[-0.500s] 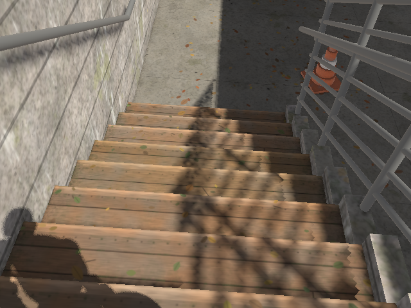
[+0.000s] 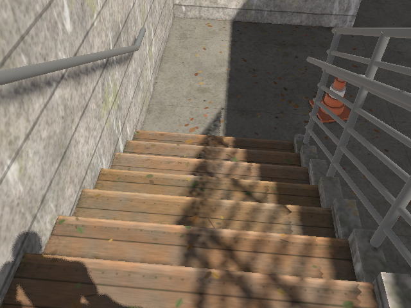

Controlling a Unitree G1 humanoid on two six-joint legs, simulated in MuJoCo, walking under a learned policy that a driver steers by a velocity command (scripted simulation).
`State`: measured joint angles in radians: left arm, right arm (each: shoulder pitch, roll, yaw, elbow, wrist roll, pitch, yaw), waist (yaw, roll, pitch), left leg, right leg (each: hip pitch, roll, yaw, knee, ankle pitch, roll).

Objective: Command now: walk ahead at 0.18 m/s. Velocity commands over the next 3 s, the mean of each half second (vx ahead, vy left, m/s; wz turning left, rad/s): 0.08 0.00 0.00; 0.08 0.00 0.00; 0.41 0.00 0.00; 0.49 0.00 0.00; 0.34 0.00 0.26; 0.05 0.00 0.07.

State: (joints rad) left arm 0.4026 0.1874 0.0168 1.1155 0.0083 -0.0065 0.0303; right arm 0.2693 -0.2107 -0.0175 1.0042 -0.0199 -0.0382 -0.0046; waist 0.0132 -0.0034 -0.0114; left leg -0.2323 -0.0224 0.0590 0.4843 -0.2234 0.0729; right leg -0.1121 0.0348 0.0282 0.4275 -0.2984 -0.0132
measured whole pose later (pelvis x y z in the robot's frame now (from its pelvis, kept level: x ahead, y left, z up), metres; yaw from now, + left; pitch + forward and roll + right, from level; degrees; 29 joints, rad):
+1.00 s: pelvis +0.08 -0.03 +0.00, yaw -1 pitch +0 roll +0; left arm 0.34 0.20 -0.02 1.10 0.02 0.02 0.01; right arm 0.37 -0.18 -0.01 1.13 -0.01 0.02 -0.02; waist -0.01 0.01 -0.05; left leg -0.08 -0.03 0.03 0.41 -0.33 0.05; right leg -0.18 0.04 0.00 0.50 -0.36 -0.08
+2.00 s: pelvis +0.54 -0.02 -0.24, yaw +0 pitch -2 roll +2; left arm 0.13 0.23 0.06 0.96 0.04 -0.01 -0.04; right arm 0.52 -0.19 -0.03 1.07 -0.03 -0.07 -0.02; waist -0.07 -0.03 0.00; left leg -0.16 -0.05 0.10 0.92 -0.74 0.05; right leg -0.56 -0.06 0.02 0.65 0.42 -0.05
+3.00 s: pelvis +0.78 -0.07 -0.35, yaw +10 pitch -2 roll +2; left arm 0.34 0.15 -0.03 1.05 0.01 -0.01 0.02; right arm 0.20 -0.20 -0.02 1.09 0.00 0.02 -0.01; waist -0.01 0.01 0.03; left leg -0.29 -0.05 0.05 0.57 -0.15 0.06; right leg -0.09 0.00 0.01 0.54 -0.41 -0.03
